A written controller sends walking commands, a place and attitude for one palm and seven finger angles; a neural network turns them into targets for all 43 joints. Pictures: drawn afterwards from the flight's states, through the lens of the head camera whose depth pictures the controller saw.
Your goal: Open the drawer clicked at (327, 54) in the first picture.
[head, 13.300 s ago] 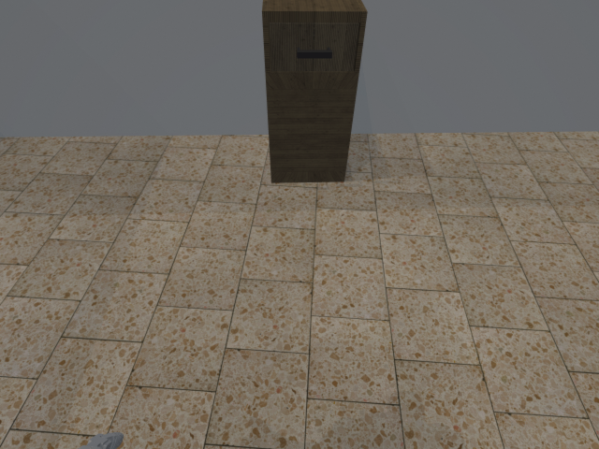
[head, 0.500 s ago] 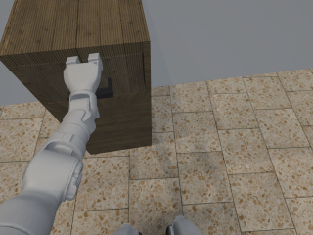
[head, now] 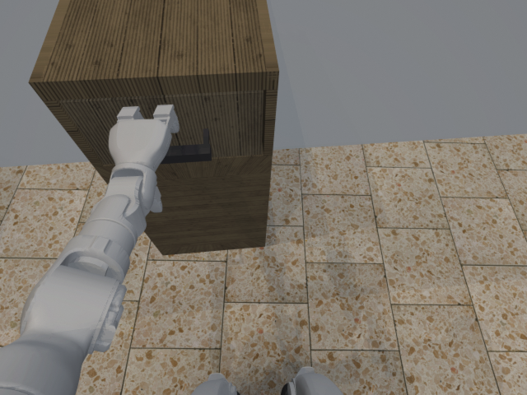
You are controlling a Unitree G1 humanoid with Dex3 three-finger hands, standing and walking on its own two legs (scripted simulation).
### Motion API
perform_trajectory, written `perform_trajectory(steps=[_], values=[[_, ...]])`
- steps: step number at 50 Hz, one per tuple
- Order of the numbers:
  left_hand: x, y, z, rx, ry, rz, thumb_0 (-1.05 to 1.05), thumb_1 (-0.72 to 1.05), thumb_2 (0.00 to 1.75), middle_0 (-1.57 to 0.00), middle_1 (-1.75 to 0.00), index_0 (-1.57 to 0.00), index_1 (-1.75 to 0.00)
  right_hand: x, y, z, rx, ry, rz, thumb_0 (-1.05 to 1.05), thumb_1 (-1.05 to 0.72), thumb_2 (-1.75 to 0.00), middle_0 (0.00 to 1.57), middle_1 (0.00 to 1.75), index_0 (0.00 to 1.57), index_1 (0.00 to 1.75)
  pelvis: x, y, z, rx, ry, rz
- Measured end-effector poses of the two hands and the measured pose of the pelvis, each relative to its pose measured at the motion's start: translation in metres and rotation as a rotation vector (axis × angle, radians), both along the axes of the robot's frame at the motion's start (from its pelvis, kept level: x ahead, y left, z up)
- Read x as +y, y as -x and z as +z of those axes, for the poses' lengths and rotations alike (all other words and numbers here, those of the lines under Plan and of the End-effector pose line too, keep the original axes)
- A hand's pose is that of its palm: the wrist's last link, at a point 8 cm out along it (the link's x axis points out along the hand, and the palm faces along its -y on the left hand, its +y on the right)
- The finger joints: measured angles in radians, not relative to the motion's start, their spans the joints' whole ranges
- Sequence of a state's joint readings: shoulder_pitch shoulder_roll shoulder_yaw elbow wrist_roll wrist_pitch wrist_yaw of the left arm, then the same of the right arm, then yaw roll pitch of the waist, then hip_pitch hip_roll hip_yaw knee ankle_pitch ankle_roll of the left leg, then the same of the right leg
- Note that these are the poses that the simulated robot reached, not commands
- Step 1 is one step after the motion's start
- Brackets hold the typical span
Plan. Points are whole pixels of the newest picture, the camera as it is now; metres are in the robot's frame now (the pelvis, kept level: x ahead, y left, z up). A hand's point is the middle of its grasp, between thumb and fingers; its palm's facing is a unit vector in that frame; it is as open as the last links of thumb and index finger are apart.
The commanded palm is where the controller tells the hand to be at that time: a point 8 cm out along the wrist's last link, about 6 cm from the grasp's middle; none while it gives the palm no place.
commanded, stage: move the hooked fingers above the handle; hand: left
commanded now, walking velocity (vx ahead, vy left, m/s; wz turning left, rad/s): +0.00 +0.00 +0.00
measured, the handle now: (174, 145) +0.56 +0.14 -0.03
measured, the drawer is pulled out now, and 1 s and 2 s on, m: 0.00 0.00 0.00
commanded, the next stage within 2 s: lower the fingers behind the handle in 1.86 s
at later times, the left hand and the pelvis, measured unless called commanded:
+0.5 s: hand (171, 156) +0.50 +0.13 +0.01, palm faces -0.04 -0.08 -1.00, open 13.8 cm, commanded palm +0.49 +0.15 +0.07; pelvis +0.00 +0.00 +0.00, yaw -2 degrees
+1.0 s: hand (173, 146) +0.50 +0.12 +0.03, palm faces +0.08 -0.03 -1.00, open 13.9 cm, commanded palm +0.48 +0.14 +0.08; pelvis +0.00 +0.00 +0.01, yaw -2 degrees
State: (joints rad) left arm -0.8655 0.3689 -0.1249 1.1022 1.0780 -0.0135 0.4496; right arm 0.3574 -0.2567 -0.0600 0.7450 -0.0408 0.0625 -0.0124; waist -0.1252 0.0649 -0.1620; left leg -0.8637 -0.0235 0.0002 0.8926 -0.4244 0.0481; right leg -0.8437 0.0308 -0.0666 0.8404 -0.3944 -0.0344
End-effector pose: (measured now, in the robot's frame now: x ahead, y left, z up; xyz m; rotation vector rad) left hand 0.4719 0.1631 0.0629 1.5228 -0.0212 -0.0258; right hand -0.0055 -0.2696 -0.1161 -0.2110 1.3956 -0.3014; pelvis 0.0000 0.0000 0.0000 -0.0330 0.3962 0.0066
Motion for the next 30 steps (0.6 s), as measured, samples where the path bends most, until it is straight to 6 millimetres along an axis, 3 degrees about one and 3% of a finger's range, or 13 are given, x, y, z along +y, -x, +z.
perform_trajectory(steps=[5, 12, 18, 22, 25, 30], values=[[-0.012, -0.02, 0.014, -0.054, -0.011, 0.056, 0.0, -0.49, 0.3, -0.33, -1.2, -0.32, -1.2, 0.006, 0.0, 0.0, 0.003, -0.015, -0.018, 0.0, -0.91, -0.89, 0.2, 0.3, 0.2, 0.3, 0.003, -0.001, 0.0, 0.011, 0.005, 0.0], [-0.019, -0.023, 0.025, 0.038, -0.037, 0.135, 0.0, -0.49, 0.3, -0.36, -1.22, -0.34, -1.26, 0.021, 0.0, 0.002, -0.006, -0.065, -0.054, 0.0, -0.91, -0.89, 0.2, 0.3, 0.21, 0.3, 0.005, -0.006, 0.009, -0.015, -0.001, -0.026], [-0.027, -0.017, 0.013, 0.141, -0.01, 0.057, 0.0, -0.49, 0.3, -0.33, -1.21, -0.31, -1.22, 0.024, 0.0, 0.007, -0.039, -0.059, -0.069, 0.0, -0.91, -0.89, 0.2, 0.3, 0.21, 0.3, 0.005, -0.006, 0.012, -0.031, -0.006, -0.036], [-0.033, -0.01, 0.002, 0.11, 0.04, -0.027, 0.0, -0.49, 0.3, -0.33, -1.2, -0.31, -1.21, 0.02, 0.003, 0.006, -0.038, -0.037, -0.057, 0.0, -0.91, -0.89, 0.2, 0.3, 0.21, 0.3, 0.004, -0.006, 0.008, -0.017, -0.007, -0.039], [-0.028, -0.009, 0.0, 0.029, 0.036, -0.036, 0.0, -0.49, 0.3, -0.33, -1.2, -0.32, -1.2, 0.017, 0.004, 0.001, -0.025, -0.027, -0.046, 0.0, -0.91, -0.89, 0.2, 0.3, 0.21, 0.3, 0.004, -0.005, 0.003, -0.003, -0.007, -0.038], [-0.004, -0.015, 0.009, -0.073, -0.039, 0.081, 0.0, -0.49, 0.3, -0.33, -1.2, -0.32, -1.2, 0.013, 0.002, -0.007, -0.001, -0.038, -0.035, 0.0, -0.91, -0.89, 0.2, 0.3, 0.21, 0.3, 0.003, -0.002, -0.001, 0.011, -0.005, -0.031]])
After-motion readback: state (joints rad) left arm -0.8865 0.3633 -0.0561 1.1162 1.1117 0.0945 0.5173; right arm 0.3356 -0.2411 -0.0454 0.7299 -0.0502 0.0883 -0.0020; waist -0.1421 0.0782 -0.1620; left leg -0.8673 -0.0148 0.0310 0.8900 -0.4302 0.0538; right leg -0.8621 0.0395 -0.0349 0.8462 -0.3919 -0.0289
